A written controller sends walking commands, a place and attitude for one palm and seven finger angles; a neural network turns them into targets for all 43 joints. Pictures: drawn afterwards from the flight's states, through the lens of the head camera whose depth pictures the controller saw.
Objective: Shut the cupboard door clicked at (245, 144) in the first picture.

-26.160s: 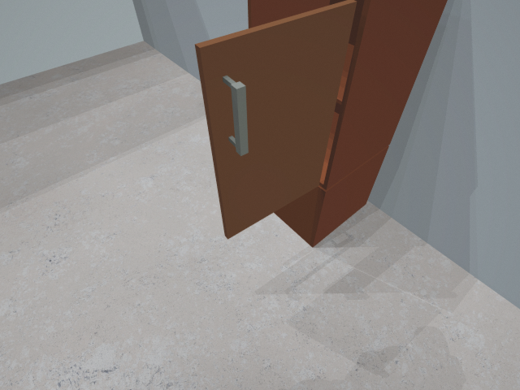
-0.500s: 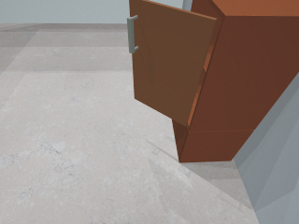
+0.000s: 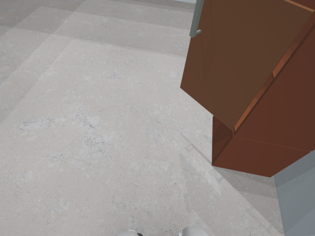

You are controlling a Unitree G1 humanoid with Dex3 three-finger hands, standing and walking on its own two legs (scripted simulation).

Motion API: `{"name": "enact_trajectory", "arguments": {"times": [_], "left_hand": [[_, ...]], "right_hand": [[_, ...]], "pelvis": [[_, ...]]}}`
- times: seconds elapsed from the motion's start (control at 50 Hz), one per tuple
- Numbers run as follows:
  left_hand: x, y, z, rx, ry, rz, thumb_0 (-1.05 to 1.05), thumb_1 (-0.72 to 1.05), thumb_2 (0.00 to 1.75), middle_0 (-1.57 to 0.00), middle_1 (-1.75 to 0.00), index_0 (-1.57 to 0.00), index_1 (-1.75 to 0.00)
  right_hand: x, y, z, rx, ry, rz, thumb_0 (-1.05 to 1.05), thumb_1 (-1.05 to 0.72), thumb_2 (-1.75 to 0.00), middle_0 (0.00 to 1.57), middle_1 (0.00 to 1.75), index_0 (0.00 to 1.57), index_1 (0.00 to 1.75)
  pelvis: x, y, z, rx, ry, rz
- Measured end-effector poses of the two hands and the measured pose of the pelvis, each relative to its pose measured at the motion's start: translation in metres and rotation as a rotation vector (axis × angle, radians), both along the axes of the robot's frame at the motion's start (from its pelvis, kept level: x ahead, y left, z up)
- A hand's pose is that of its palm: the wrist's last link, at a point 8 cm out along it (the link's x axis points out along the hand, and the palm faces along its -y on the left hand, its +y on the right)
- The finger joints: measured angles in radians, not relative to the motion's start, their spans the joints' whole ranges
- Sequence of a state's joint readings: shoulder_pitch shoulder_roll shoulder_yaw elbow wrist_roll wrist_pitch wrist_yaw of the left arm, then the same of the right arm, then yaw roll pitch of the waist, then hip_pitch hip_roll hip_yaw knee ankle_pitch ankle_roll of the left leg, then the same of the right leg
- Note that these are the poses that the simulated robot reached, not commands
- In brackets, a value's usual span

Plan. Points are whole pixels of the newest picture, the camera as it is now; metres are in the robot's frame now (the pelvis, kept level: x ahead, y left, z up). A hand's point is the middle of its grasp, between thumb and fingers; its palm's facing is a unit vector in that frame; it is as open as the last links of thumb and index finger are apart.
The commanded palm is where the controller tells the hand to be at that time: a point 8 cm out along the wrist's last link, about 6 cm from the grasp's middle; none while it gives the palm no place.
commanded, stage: walk to a spot facing it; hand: left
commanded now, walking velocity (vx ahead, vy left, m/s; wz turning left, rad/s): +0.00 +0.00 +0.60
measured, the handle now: (199, 15) +0.88 -0.14 +0.11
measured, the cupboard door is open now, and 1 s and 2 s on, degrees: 51 51 51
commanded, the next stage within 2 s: turn to face it in 1.82 s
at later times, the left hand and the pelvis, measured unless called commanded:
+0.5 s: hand out of the picture -0.01 +0.16 -0.16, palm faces +0.30 -0.91 -0.28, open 7.4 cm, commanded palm none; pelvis +0.01 -0.05 +0.01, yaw +19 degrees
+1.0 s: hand out of the picture +0.02 +0.20 -0.15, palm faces +0.59 -0.76 -0.28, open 7.4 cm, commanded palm none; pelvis +0.06 -0.04 -0.01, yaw +37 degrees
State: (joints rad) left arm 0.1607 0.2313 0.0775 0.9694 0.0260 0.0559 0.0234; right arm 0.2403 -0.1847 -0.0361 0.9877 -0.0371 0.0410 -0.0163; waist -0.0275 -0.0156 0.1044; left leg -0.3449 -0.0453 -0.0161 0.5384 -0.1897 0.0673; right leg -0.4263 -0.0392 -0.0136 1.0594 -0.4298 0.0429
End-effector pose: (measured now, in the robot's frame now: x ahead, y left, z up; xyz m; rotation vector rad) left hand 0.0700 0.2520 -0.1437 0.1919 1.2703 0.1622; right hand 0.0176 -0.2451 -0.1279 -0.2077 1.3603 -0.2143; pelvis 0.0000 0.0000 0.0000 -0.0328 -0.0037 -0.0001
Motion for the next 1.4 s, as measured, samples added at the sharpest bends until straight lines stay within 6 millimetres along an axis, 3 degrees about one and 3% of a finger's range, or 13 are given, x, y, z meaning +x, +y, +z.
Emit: {"name": "enact_trajectory", "arguments": {"times": [0.2, 0.3, 0.38, 0.52, 0.66, 0.76, 0.88, 0.96, 1.06, 1.14, 1.22, 1.32, 1.4], "left_hand": [[-0.003, -0.002, 0.022, 0.054, -0.103, 0.083, 0.01, 0.91, 0.90, -0.20, -0.29, -0.19, -0.30], [-0.038, -0.020, 0.022, 0.092, -0.085, 0.152, 0.00, 0.91, 0.90, -0.20, -0.29, -0.20, -0.30], [-0.069, -0.036, 0.025, 0.082, -0.005, 0.219, 0.01, 0.91, 0.90, -0.20, -0.29, -0.20, -0.30], [-0.104, -0.050, 0.016, 0.032, 0.036, 0.328, 0.01, 0.91, 0.90, -0.20, -0.29, -0.20, -0.30], [-0.141, -0.034, -0.013, -0.003, 0.079, 0.464, 0.01, 0.90, 0.90, -0.21, -0.29, -0.20, -0.30], [-0.131, -0.020, -0.002, 0.016, 0.036, 0.511, 0.01, 0.91, 0.90, -0.20, -0.29, -0.20, -0.30], [-0.097, -0.011, 0.020, 0.056, -0.098, 0.532, 0.01, 0.91, 0.90, -0.20, -0.29, -0.20, -0.30], [-0.082, -0.015, 0.024, 0.104, -0.162, 0.546, 0.01, 0.91, 0.90, -0.20, -0.29, -0.20, -0.30], [-0.094, -0.038, 0.029, 0.091, -0.120, 0.652, 0.01, 0.91, 0.90, -0.20, -0.29, -0.20, -0.30], [-0.105, -0.057, 0.028, 0.033, -0.042, 0.721, 0.01, 0.91, 0.90, -0.20, -0.29, -0.20, -0.30], [-0.118, -0.072, 0.019, -0.027, 0.020, 0.808, 0.01, 0.91, 0.90, -0.20, -0.29, -0.20, -0.30], [-0.142, -0.082, 0.000, -0.107, 0.109, 0.932, 0.01, 0.91, 0.90, -0.20, -0.29, -0.20, -0.30], [-0.159, -0.065, -0.023, -0.159, 0.173, 0.991, 0.01, 0.90, 0.90, -0.20, -0.29, -0.20, -0.30]], "right_hand": [[0.053, -0.031, 0.007, -0.011, -0.054, 0.137, 0.00, -0.90, -0.90, 0.20, 0.30, 0.21, 0.30], [0.083, -0.053, -0.006, 0.003, -0.076, 0.190, 0.00, -0.90, -0.90, 0.20, 0.30, 0.21, 0.30], [0.104, -0.055, -0.002, 0.019, -0.082, 0.245, 0.00, -0.91, -0.90, 0.20, 0.30, 0.20, 0.30], [0.142, -0.025, -0.001, 0.047, -0.068, 0.376, 0.00, -0.91, -0.90, 0.20, 0.30, 0.20, 0.30], [0.192, 0.032, -0.005, 0.043, -0.162, 0.529, 0.00, -0.91, -0.90, 0.20, 0.30, 0.20, 0.30], [0.201, 0.049, 0.007, 0.040, -0.177, 0.589, 0.00, -0.90, -0.90, 0.20, 0.30, 0.21, 0.30], [0.210, 0.046, 0.003, 0.060, -0.138, 0.632, 0.00, -0.90, -0.90, 0.20, 0.30, 0.21, 0.30], [0.226, 0.036, -0.012, 0.077, -0.111, 0.639, 0.00, -0.90, -0.90, 0.20, 0.30, 0.21, 0.30], [0.256, 0.043, -0.007, 0.072, -0.068, 0.692, 0.01, -0.90, -0.90, 0.20, 0.30, 0.20, 0.30], [0.283, 0.067, 0.005, 0.083, -0.071, 0.736, 0.01, -0.91, -0.90, 0.20, 0.30, 0.20, 0.30], [0.311, 0.110, 0.006, 0.085, -0.058, 0.824, 0.01, -0.91, -0.90, 0.20, 0.30, 0.20, 0.30], [0.350, 0.195, 0.000, 0.103, -0.094, 0.974, 0.01, -0.91, -0.90, 0.20, 0.30, 0.20, 0.30], [0.377, 0.263, -0.008, 0.127, -0.222, 1.050, 0.01, -0.91, -0.90, 0.20, 0.30, 0.20, 0.30]], "pelvis": [[-0.006, -0.026, 0.006, -0.018, 0.049, 0.134], [-0.006, -0.047, -0.003, 0.020, 0.057, 0.191], [-0.001, -0.050, 0.004, 0.036, 0.044, 0.246], [0.008, -0.047, 0.004, 0.069, 0.034, 0.350], [0.012, -0.025, -0.015, 0.053, 0.024, 0.436], [0.015, -0.024, -0.004, 0.026, 0.017, 0.491], [0.032, -0.029, 0.001, 0.011, 0.020, 0.559], [0.055, -0.037, -0.009, 0.027, 0.028, 0.608], [0.077, -0.028, 0.001, 0.037, 0.029, 0.679], [0.096, -0.014, 0.010, 0.044, 0.044, 0.736], [0.109, 0.006, 0.009, 0.038, 0.043, 0.804], [0.121, 0.043, -0.003, 0.028, 0.033, 0.878], [0.126, 0.082, -0.024, 0.014, 0.016, 0.923]]}}
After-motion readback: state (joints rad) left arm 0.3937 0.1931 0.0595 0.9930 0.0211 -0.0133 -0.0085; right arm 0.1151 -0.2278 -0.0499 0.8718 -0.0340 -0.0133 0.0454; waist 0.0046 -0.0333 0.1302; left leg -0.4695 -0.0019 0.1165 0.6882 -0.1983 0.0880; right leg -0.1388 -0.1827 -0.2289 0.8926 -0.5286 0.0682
